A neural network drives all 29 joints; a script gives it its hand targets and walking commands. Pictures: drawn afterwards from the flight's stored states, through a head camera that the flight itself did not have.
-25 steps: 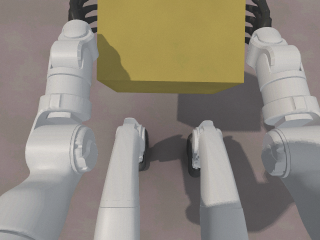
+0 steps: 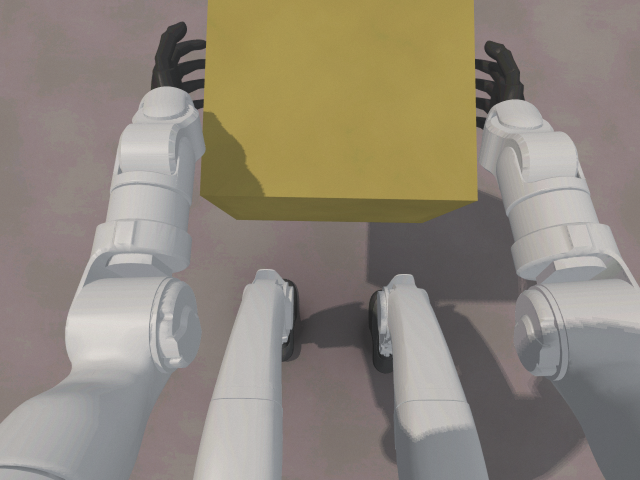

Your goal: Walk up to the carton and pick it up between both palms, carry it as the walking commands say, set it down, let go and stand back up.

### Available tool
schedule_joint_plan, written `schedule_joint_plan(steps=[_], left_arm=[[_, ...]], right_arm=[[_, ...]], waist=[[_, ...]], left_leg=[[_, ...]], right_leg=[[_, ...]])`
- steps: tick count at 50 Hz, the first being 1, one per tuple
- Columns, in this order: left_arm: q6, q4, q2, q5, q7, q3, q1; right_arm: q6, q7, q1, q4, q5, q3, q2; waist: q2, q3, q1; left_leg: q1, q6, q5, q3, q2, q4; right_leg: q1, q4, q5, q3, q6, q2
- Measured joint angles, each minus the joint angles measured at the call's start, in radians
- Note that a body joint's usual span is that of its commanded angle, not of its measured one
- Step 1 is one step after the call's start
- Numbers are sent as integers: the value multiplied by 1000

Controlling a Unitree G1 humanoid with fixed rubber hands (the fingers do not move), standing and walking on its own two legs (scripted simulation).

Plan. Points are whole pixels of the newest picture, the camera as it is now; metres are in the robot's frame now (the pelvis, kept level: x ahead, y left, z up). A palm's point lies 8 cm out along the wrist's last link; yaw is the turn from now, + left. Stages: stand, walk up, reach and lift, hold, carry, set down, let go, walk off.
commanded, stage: reach and lift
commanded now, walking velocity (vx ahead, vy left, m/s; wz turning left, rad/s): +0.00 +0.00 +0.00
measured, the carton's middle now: (335, 114) +0.52 +0.01 -0.12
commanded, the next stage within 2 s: none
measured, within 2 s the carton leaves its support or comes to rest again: neither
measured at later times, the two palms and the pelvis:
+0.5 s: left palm (140, 80) +0.47 +0.18 +0.05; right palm (544, 99) +0.46 -0.18 +0.04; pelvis +0.01 +0.00 +0.06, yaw +0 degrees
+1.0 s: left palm out of the picture +0.46 +0.18 +0.18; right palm out of the picture +0.45 -0.19 +0.16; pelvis +0.10 +0.00 +0.11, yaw -1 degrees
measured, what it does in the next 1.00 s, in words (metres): rises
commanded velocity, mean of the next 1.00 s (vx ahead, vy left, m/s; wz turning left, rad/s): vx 0.00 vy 0.00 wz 0.00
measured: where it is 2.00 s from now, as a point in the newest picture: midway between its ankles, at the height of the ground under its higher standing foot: (332, 340)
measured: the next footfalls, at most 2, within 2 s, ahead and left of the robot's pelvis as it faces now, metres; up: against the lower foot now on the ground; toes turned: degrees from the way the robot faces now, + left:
none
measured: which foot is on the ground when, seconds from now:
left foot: down 0.00-1.00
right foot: down 0.00-1.00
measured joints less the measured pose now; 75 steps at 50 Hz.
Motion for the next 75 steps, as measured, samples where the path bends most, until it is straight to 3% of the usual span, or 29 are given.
schedule_joint_plan(steps=[26,36,39,45,48,53,61,68,75], left_arm=[[9,-23,-41,42,-18,0,130],[24,-23,-113,122,-54,66,284],[28,-23,-153,177,-87,114,366],[45,-23,-159,274,-306,205,414],[66,-23,-156,276,-342,191,449],[93,-35,-177,274,-345,127,543],[169,-234,-212,232,-321,27,744],[214,-306,-213,224,-318,1,784],[217,-309,-213,227,-325,5,786]], right_arm=[[7,3,130,-21,-32,-14,50],[26,31,289,-21,-108,-99,136],[35,53,374,-21,-157,-154,183],[48,126,425,-21,-256,-268,218],[65,145,458,-20,-264,-274,219],[104,156,557,-63,-264,-261,219],[169,162,731,-248,-264,-146,228],[198,162,793,-334,-264,-125,243],[204,162,795,-342,-264,-125,245]], waist=[[0,-28,-2],[-3,-321,-2],[-10,-495,-2],[-19,-602,6],[-19,-602,6],[-19,-602,13],[-19,-608,15],[-19,-608,15],[-20,-607,16]], left_leg=[[313,0,95,-1,0,-303],[325,0,116,-2,0,-421],[327,0,113,0,1,-466],[431,0,105,9,2,-542],[515,0,107,12,1,-595],[652,-2,116,13,0,-693],[787,-6,153,14,0,-842],[831,-7,174,7,0,-896],[858,-7,173,5,0,-900]], right_leg=[[309,-301,96,0,-2,0],[320,-417,118,1,-4,0],[320,-463,117,2,-6,0],[419,-535,109,11,-9,0],[500,-584,109,15,-12,0],[630,-668,116,18,-20,-1],[733,-753,118,18,-33,-3],[763,-772,118,12,-41,-2],[795,-786,125,12,-41,-2]])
